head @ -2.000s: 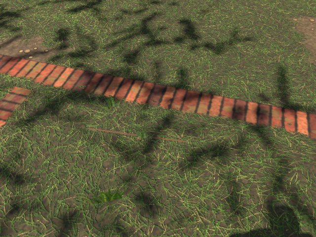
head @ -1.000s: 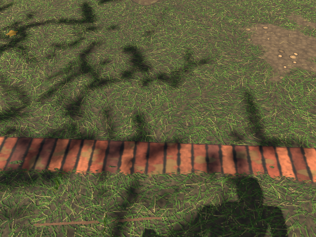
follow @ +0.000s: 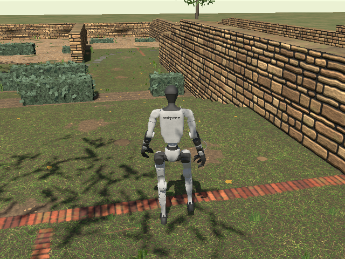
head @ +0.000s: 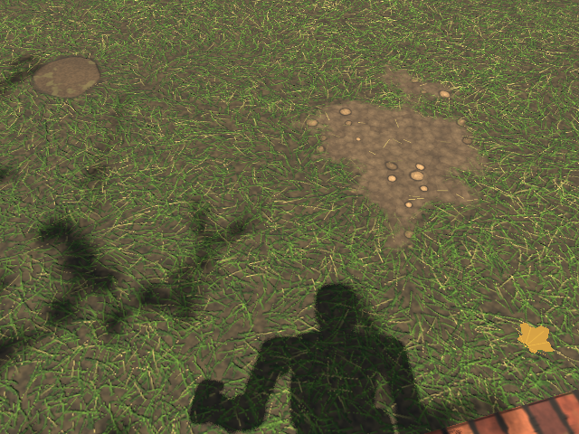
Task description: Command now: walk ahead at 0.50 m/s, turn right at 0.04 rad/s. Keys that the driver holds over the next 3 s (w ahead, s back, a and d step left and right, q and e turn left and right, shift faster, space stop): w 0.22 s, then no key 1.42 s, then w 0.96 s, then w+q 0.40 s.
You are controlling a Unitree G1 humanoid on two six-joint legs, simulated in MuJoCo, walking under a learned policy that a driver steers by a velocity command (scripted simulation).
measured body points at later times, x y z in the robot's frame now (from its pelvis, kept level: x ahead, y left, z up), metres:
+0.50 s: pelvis +0.25 -0.07 +0.00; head +0.29 -0.08 +0.44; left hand +0.36 +0.19 -0.12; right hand +0.35 -0.34 -0.14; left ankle +0.28 +0.10 -0.69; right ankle +0.29 -0.15 -0.75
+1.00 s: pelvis +0.32 -0.04 -0.01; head +0.34 -0.04 +0.44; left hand +0.40 +0.22 -0.15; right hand +0.43 -0.30 -0.14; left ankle +0.34 +0.09 -0.75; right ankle +0.29 -0.15 -0.75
